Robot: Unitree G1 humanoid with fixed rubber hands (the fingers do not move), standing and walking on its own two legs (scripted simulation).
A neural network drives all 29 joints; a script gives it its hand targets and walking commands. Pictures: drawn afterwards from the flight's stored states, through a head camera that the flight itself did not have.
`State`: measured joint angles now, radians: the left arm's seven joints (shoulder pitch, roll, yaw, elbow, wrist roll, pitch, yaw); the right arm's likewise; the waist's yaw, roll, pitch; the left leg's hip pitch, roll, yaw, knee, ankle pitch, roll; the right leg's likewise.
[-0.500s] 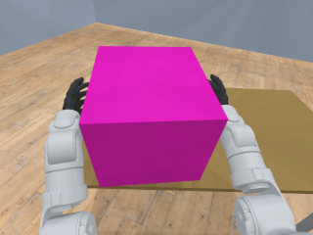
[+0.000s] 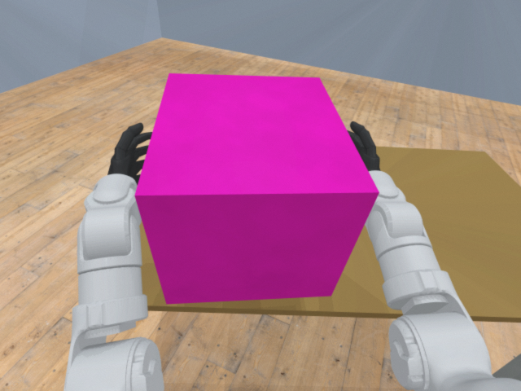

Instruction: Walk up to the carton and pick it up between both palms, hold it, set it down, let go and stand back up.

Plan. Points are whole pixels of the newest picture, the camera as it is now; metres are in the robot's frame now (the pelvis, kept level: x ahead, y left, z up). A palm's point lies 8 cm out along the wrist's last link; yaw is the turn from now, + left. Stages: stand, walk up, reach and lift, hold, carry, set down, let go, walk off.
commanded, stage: hold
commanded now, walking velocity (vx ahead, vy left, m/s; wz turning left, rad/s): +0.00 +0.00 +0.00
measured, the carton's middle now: (248, 182) +0.40 +0.00 +0.16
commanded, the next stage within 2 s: none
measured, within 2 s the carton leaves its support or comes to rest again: neither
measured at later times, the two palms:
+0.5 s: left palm (125, 183) +0.36 +0.18 +0.19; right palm (362, 177) +0.37 -0.17 +0.19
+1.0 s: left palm (126, 181) +0.35 +0.18 +0.20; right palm (364, 175) +0.37 -0.17 +0.19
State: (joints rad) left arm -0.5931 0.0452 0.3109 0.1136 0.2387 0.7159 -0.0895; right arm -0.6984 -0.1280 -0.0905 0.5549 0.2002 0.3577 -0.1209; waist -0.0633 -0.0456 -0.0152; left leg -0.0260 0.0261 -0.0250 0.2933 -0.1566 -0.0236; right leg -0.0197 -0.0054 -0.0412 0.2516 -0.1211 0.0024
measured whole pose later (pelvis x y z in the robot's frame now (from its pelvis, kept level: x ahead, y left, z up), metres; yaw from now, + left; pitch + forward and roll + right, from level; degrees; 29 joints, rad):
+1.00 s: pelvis +0.01 +0.00 +0.00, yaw +0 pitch -7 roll -1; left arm -0.54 0.03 0.30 0.05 0.24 0.73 -0.09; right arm -0.66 -0.14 -0.07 0.49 0.22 0.38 -0.13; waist -0.06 -0.04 -0.01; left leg -0.01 0.03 -0.02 0.30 -0.17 -0.02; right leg 0.00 0.00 -0.04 0.25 -0.13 0.00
